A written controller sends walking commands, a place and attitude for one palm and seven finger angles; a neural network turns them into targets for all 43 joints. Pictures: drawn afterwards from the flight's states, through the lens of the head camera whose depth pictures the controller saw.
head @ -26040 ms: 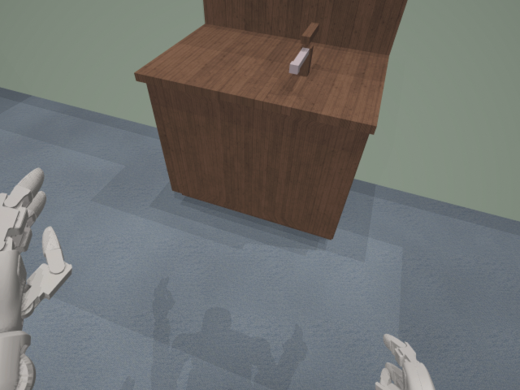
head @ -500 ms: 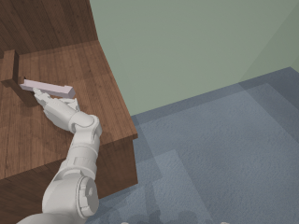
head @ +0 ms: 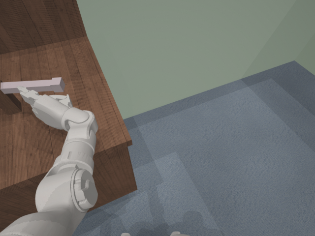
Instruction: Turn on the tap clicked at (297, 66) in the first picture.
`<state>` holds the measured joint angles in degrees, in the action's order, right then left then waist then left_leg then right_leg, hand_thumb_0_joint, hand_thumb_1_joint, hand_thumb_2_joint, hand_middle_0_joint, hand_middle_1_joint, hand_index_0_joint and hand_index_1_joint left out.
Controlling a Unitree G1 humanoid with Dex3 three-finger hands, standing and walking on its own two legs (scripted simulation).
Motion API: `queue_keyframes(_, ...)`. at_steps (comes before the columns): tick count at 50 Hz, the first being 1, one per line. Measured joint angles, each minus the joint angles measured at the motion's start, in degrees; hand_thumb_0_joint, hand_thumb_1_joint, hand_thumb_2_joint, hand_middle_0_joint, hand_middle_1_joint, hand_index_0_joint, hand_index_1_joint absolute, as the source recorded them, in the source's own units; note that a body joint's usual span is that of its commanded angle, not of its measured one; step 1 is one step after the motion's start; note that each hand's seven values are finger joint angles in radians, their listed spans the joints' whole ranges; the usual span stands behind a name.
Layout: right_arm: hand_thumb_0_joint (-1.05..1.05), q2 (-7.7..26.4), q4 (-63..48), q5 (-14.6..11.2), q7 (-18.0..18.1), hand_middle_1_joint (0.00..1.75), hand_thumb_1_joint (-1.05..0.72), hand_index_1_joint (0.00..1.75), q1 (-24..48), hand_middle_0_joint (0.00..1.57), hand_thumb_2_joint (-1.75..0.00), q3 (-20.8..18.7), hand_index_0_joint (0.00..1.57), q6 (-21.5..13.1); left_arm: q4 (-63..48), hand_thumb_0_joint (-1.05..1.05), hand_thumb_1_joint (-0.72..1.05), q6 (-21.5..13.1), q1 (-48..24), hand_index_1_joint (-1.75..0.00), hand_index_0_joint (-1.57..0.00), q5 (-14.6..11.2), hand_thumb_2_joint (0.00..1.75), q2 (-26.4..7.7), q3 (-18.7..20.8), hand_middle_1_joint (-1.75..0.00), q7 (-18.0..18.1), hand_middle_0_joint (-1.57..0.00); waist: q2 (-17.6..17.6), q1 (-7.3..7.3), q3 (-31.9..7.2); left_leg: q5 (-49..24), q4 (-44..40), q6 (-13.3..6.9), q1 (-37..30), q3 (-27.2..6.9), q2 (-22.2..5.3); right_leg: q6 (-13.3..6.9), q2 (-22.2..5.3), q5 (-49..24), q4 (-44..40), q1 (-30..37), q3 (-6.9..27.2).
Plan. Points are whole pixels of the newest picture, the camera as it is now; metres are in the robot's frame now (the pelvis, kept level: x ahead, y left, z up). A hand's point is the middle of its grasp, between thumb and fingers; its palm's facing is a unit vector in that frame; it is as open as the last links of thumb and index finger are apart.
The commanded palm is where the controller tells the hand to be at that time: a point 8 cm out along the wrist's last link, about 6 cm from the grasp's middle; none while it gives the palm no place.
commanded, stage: lift the hand up off the lever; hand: left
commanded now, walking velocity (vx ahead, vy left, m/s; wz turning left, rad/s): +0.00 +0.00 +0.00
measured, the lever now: (57, 84) +0.51 +0.25 +0.09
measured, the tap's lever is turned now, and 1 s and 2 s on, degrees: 72 76 76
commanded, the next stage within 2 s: none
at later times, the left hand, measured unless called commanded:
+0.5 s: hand (61, 93) +0.47 +0.22 +0.10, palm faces +0.85 -0.52 -0.11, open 7.8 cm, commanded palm +0.41 +0.24 +0.11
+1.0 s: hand (63, 90) +0.47 +0.21 +0.11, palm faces +0.82 -0.57 -0.11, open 7.8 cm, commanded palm +0.40 +0.23 +0.12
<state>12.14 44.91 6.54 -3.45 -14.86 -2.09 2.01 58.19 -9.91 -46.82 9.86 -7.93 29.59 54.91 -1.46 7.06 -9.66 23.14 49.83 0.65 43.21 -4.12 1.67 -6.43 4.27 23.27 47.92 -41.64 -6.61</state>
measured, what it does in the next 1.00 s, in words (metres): stands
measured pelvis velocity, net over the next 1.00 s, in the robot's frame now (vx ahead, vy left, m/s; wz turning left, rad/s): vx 0.02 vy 0.02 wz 0.00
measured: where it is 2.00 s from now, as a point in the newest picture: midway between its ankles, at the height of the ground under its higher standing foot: outside the picture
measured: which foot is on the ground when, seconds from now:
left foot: down 0.00-1.00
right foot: down 0.00-1.00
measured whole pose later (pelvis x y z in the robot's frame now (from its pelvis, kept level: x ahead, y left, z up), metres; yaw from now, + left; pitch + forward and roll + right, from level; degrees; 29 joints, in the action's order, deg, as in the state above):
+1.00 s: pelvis +0.02 +0.02 +0.02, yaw +0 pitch +12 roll -1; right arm 12.0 44.5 5.5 -4.2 -14.3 -2.3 3.0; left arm 47.9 -1.4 -42.0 5.8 -2.7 23.7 52.0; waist -2.5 4.2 -8.7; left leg 22.3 43.5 -0.9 33.5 -3.3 2.6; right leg -4.7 3.4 22.2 41.4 -31.8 -5.2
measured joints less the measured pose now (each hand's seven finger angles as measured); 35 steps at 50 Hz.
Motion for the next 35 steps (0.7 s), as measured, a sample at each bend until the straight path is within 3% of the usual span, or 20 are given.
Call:
queue_keyframes(9, 0.00, 0.5, -0.5, -0.1, -0.3, 0.30, -0.90, 0.30, -1.7, 0.20, -0.90, -0.3, 0.19, 0.4, -0.9, 0.02, 0.90, 0.1, 0.6, -0.15, -0.12, -0.1, 0.89, -1.5, 0.4, -0.15, -1.3, -0.16, -0.4, 0.38, -0.1, 0.0, -0.9, 0.1, -0.7, 0.5, -0.3, -0.1, 0.3, -0.2, -0.8, 0.5, 0.5)
queue_keyframes(16, 0.00, 0.6, -0.2, -0.7, -0.5, 0.30, -0.90, 0.30, -3.0, 0.20, -0.90, -0.2, 0.19, 0.6, -1.3, 0.02, 0.90, 1.2, 1.6, -0.15, -0.14, -1.7, 0.89, -1.6, -0.6, -0.15, -2.6, -0.16, -0.5, -0.11, -0.1, -0.4, -2.8, 0.0, -3.4, 0.4, -0.3, 0.0, 0.3, -0.5, -2.8, 3.2, 0.6)
queue_keyframes(35, 0.00, 0.3, -1.0, -1.0, -0.5, 0.30, -0.90, 0.30, -0.4, 0.20, -0.90, -0.3, 0.19, 0.5, -8.7, 0.02, 0.90, 4.3, 6.0, -0.15, -0.15, -3.0, 0.89, 2.2, -3.0, -0.15, -3.3, -0.15, -0.4, -1.97, 0.5, -0.6, -5.2, -1.0, -8.1, 0.6, 0.4, 1.0, -0.3, -0.8, -5.6, 8.2, 1.0)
